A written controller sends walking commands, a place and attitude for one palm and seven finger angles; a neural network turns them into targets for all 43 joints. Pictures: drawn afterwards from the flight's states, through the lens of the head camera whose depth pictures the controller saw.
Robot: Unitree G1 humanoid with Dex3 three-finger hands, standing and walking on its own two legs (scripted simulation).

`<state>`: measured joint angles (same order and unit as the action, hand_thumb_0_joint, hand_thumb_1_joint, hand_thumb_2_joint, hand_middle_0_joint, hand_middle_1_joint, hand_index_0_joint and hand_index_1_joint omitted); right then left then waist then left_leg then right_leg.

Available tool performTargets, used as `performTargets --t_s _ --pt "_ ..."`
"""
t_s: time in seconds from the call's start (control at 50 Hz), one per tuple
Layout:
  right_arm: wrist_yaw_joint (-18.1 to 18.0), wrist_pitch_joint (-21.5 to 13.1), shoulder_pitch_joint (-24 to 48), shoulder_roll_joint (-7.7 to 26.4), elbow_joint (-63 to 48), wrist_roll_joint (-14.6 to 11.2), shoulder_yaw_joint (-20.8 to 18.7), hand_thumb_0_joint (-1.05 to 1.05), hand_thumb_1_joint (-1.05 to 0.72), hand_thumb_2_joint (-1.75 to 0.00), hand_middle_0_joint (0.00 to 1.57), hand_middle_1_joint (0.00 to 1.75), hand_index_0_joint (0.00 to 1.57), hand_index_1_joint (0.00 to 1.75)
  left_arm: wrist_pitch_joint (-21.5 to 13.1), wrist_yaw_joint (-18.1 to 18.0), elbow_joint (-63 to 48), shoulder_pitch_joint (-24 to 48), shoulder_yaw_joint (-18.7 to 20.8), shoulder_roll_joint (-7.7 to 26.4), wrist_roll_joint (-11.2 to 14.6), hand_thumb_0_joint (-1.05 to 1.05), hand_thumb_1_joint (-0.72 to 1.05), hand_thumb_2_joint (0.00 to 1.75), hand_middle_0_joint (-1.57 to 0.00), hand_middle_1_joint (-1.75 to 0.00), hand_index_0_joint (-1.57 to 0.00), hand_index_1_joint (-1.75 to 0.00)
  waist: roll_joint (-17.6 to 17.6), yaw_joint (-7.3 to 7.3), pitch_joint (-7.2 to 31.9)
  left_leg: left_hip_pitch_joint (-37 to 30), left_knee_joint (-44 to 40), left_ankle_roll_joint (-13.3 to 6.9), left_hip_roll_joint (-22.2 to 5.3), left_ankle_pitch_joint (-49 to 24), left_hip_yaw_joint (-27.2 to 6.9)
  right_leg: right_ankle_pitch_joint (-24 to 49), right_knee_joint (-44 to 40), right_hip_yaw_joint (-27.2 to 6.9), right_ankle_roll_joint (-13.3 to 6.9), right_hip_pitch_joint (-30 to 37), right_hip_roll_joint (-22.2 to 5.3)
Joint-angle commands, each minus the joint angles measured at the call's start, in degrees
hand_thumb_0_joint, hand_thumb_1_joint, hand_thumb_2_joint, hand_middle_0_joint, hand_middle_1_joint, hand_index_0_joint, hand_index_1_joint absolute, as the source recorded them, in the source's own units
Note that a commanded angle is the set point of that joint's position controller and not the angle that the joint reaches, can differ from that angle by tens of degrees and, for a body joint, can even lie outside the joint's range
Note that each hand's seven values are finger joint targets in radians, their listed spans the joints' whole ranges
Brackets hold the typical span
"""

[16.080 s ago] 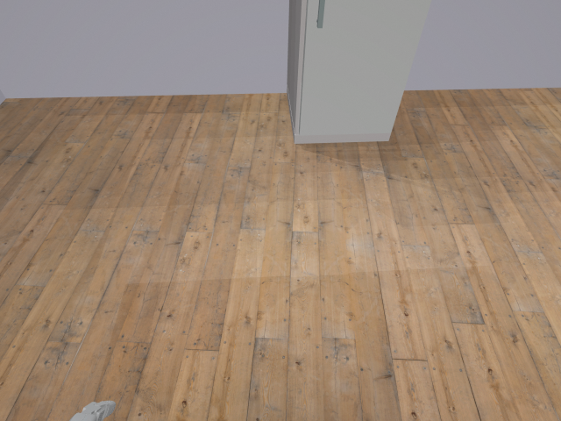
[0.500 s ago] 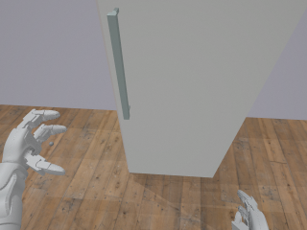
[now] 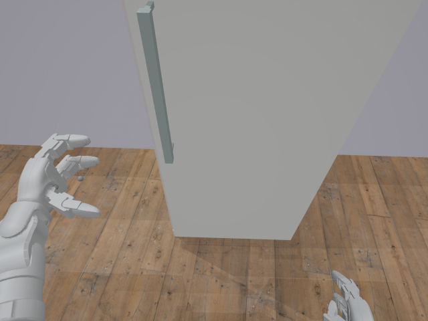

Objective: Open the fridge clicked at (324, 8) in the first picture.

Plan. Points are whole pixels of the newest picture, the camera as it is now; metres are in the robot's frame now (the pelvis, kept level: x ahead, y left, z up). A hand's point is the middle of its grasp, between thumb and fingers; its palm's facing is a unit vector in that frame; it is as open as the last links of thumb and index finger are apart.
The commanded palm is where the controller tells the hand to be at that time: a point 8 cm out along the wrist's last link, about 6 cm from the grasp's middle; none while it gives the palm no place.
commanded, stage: move the hooked fingers beside the handle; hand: left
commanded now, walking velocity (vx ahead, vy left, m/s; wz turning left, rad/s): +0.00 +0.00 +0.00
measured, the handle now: (161, 98) +0.55 +0.16 +0.13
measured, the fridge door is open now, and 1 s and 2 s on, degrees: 0 0 0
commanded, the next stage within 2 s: none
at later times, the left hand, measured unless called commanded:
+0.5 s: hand (110, 150) +0.39 +0.23 +0.11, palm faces +0.08 -1.00 -0.01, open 14.0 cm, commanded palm +0.36 +0.28 +0.11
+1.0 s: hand (126, 132) +0.45 +0.22 +0.11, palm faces +0.10 -1.00 +0.00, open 14.0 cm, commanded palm +0.43 +0.27 +0.11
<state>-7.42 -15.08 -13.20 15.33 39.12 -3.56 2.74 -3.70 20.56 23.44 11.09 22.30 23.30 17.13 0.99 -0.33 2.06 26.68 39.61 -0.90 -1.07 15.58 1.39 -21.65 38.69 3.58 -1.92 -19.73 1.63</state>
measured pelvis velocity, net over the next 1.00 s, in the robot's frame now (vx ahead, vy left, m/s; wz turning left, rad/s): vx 0.01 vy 0.00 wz -0.02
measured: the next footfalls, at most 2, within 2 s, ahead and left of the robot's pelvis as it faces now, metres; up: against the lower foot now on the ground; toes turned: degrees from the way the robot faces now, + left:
none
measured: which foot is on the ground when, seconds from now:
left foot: down 0.00-1.00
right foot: down 0.00-1.00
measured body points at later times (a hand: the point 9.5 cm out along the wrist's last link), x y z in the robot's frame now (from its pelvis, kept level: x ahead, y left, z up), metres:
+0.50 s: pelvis +0.01 +0.01 +0.00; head +0.03 +0.01 +0.45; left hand +0.38 +0.29 +0.11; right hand +0.14 -0.24 -0.10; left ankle +0.05 +0.11 -0.72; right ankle -0.02 -0.10 -0.72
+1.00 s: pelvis +0.01 +0.00 -0.01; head +0.05 +0.00 +0.44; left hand +0.44 +0.27 +0.11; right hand +0.07 -0.28 -0.12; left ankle +0.05 +0.11 -0.72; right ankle -0.02 -0.10 -0.72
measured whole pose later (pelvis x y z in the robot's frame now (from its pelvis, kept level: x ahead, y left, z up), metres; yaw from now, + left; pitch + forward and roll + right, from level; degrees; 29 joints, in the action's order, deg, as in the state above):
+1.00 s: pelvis +0.01 +0.00 -0.01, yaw -1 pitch +9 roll -1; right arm -4.4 -7.6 -18.6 16.0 41.2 -2.7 1.0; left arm -10.1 13.3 53.2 38.4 21.7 26.3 9.4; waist 0.4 5.0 3.9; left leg 35.1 43.5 -0.7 -1.9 17.3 1.8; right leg -23.2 42.7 3.0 -2.3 -28.4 2.3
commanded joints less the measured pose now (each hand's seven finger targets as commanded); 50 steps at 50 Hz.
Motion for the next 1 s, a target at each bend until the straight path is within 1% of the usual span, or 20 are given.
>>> performTargets --t_s 0.0,0.06,0.1,0.14,0.2,0.22,0.28,0.38,0.4,0.46,0.54,0.56,0.58,0.62,0.68,0.76,0.86,0.88,0.9,0.98 --pt "-0.1 -2.6 3.5 8.0 -8.6 0.3 -3.5 0.0 -0.9 -0.9 0.2 0.3 0.2 0.3 -5.3 -0.8 -12.2 16.8 4.3 14.5 1.0 0.0 -0.5 0.3 -0.3 -1.2 -0.3 -1.2 2.4 -0.73 14.2 -11.9 -4.0 -0.2 1.0 -8.6 -3.0 14.8 -6.0 -3.8 1.4 -1.5 -0.4" --pt "0.1 -2.3 3.0 7.9 -8.6 -0.1 -3.9 0.0 -0.9 -0.9 0.2 0.3 0.2 0.3 -4.6 -1.3 -11.5 18.2 1.0 11.2 0.4 0.0 -0.5 0.3 -0.3 -1.2 -0.3 -1.2 2.9 0.2 12.5 -12.8 -4.6 -0.1 0.8 -7.9 -3.3 13.9 -6.0 -2.7 1.3 -4.1 0.0" --pt "0.2 -2.0 2.4 8.3 -8.5 -0.1 -3.9 0.0 -0.9 -0.9 0.2 0.3 0.2 0.3 -3.9 -2.0 -10.1 18.6 0.9 11.5 -0.1 0.0 -0.5 0.3 -0.3 -1.2 -0.3 -1.2 1.2 0.38 12.2 -12.1 -4.5 -0.3 0.7 -7.3 -3.3 13.0 -6.2 -2.8 1.3 -4.2 0.1" --pt "0.1 -1.4 1.9 8.4 -8.2 -0.1 -4.0 0.0 -0.9 -0.9 0.2 0.3 0.2 0.3 -3.4 -2.8 -9.5 21.9 0.9 12.1 -0.8 0.0 -0.5 0.3 -0.3 -1.2 -0.3 -1.2 1.7 0.88 12.4 -12.2 -5.0 -0.1 0.5 -6.7 -3.8 12.2 -6.0 -2.3 1.2 -5.1 0.0" --pt "0.3 -1.3 1.7 8.2 -8.0 0.3 -4.1 0.0 -0.9 -0.9 0.2 0.3 0.2 0.3 -4.7 -4.4 -13.0 26.6 -1.1 10.6 -1.7 0.0 -0.5 0.3 -0.3 -1.2 -0.3 -1.2 3.6 1.2 15.2 -15.0 -4.7 0.1 0.3 -8.6 -4.3 12.6 -5.5 -2.1 0.9 -5.3 0.4" --pt "0.4 -1.1 1.3 8.2 -7.9 0.5 -4.3 0.0 -0.9 -0.9 0.2 0.3 0.2 0.3 -5.0 -5.2 -13.1 26.4 0.1 11.7 -2.0 0.0 -0.5 0.3 -0.3 -1.2 -0.3 -1.2 4.2 0.85 17.1 -16.1 -4.7 0.3 0.2 -9.3 -4.6 12.8 -5.2 -1.9 0.8 -5.1 0.3" --pt "0.7 -0.7 0.8 7.9 -6.9 0.6 -4.2 0.0 -0.9 -0.9 0.2 0.3 0.2 0.3 -6.1 -6.6 -11.5 29.3 -2.4 9.2 -2.9 0.0 -0.5 0.3 -0.3 -1.2 -0.3 -1.2 4.3 1.94 16.3 -17.2 -5.0 0.7 -0.2 -9.0 -5.3 11.9 -5.0 -1.3 0.8 -6.9 0.6" --pt "0.9 0.9 -0.1 8.2 -6.1 0.6 -4.0 0.0 -0.9 -0.9 0.2 0.3 0.2 0.3 -4.7 -7.7 -2.9 30.3 -0.3 11.4 -4.1 0.0 -0.5 0.3 -0.3 -1.2 -0.3 -1.2 1.8 1.68 14.8 -13.6 -5.1 0.5 0.0 -8.0 -4.7 12.2 -5.1 -1.6 0.8 -6.2 0.3" --pt "1.0 1.2 -0.3 8.4 -6.2 0.8 -4.1 0.0 -0.9 -0.9 0.2 0.3 0.2 0.3 -4.5 -7.8 -2.1 29.0 0.4 12.0 -4.3 0.0 -0.5 0.3 -0.3 -1.2 -0.3 -1.2 1.7 0.95 15.6 -13.1 -4.7 0.3 0.3 -8.9 -4.3 13.0 -5.1 -1.8 0.7 -5.1 0.3" --pt "1.4 1.7 -0.5 8.0 -6.6 0.7 -4.1 0.0 -0.9 -0.9 0.2 0.3 0.2 0.3 -4.7 -7.8 -1.6 32.4 -2.5 9.2 -4.5 0.0 -0.5 0.3 -0.3 -1.2 -0.3 -1.2 2.7 1.7 16.1 -14.0 -4.4 0.4 0.2 -9.8 -4.3 13.7 -4.8 -1.7 0.7 -5.9 0.3" --pt "1.3 2.6 -1.9 8.5 -5.7 0.8 -4.4 0.0 -0.9 -0.9 0.2 0.3 0.2 0.3 -6.3 -8.0 1.4 37.4 0.4 13.3 -4.5 0.0 -0.5 0.3 -0.3 -1.2 -0.3 -1.2 -0.5 2.81 16.5 -12.1 -3.2 -0.1 0.3 -9.5 -3.6 15.1 -4.9 -2.7 1.1 -5.6 0.4" --pt "1.4 2.8 -1.9 8.3 -5.6 0.7 -4.2 0.0 -0.9 -0.9 0.2 0.3 0.2 0.3 -6.7 -7.7 2.4 38.9 -1.1 12.0 -4.5 0.0 -0.5 0.3 -0.3 -1.2 -0.3 -1.2 0.2 3.13 15.7 -11.3 -3.0 -0.2 0.4 -8.9 -3.3 15.1 -4.8 -2.8 1.2 -6.1 0.3" --pt "1.3 2.9 -2.3 8.5 -5.1 0.7 -4.3 0.0 -0.9 -0.9 0.2 0.3 0.2 0.3 -7.2 -7.7 3.5 41.6 -0.5 13.0 -4.7 0.0 -0.5 0.3 -0.3 -1.2 -0.3 -1.2 -0.5 3.8 15.6 -11.0 -2.8 -0.2 0.3 -7.9 -3.5 14.0 -4.7 -2.8 1.2 -6.9 0.4" --pt "1.3 3.1 -2.9 8.6 -4.8 0.9 -4.6 0.0 -0.9 -0.9 0.2 0.3 0.2 0.3 -8.5 -7.7 3.6 44.3 -0.2 14.5 -5.4 0.0 -0.5 0.3 -0.3 -1.2 -0.3 -1.2 2.0 3.64 18.2 -12.0 -2.0 -0.3 0.5 -9.1 -3.4 14.9 -4.2 -3.3 1.1 -6.8 0.2" --pt "1.7 3.3 -3.7 8.5 -4.5 0.9 -4.7 0.0 -0.9 -0.9 0.2 0.3 0.2 0.3 -9.5 -7.3 5.5 44.6 -1.6 13.2 -5.7 0.0 -0.5 0.3 -0.3 -1.2 -0.3 -1.2 5.0 3.67 20.1 -13.8 -1.2 -0.1 0.5 -10.7 -3.3 16.1 -3.6 -3.3 0.9 -7.5 0.4" --pt "2.0 4.0 -4.8 8.9 -4.2 0.8 -4.9 0.0 -0.9 -0.9 0.2 0.3 0.2 0.3 -9.0 -6.5 9.9 45.3 -1.8 13.3 -5.4 0.0 -0.5 0.3 -0.3 -1.2 -0.3 -1.2 2.3 4.08 19.3 -10.8 -0.7 -0.4 0.6 -10.6 -3.1 17.6 -3.3 -3.4 1.2 -7.0 0.3" --pt "2.1 5.2 -6.3 9.5 -3.7 0.8 -4.9 0.0 -0.9 -0.9 0.2 0.3 0.2 0.3 -8.6 -7.1 17.0 48.3 1.9 17.8 -5.7 0.0 -0.5 0.3 -0.3 -1.2 -0.3 -1.2 -1.9 4.49 17.2 -5.2 -0.1 -0.8 0.8 -7.8 -2.3 17.3 -3.5 -4.7 1.9 -6.7 -0.3" --pt "2.2 5.3 -6.5 9.4 -3.9 0.9 -5.0 0.0 -0.9 -0.9 0.2 0.3 0.2 0.3 -9.3 -7.1 16.2 50.6 1.6 18.2 -6.1 0.0 -0.5 0.3 -0.3 -1.2 -0.3 -1.2 -0.3 4.52 18.2 -5.1 0.2 -0.8 0.9 -8.1 -2.2 17.9 -3.1 -5.0 1.9 -6.5 -0.3" --pt "2.3 5.5 -7.0 9.5 -3.8 1.1 -5.1 0.0 -0.9 -0.9 0.2 0.3 0.2 0.3 -10.2 -7.5 16.6 50.7 3.7 20.8 -6.6 0.0 -0.5 0.3 -0.3 -1.2 -0.3 -1.2 -0.1 4.16 19.1 -4.9 0.9 -0.9 0.9 -8.5 -2.1 18.2 -2.7 -5.4 1.9 -6.0 -0.3" --pt "2.7 5.5 -8.1 9.1 -3.2 1.2 -5.2 0.0 -0.9 -0.9 0.2 0.3 0.2 0.3 -13.6 -7.5 16.3 57.1 0.1 18.1 -7.7 0.0 -0.5 0.3 -0.3 -1.2 -0.3 -1.2 5.3 5.64 22.4 -8.5 2.3 -0.7 0.6 -10.6 -2.5 18.9 -1.3 -5.0 1.5 -9.1 0.3"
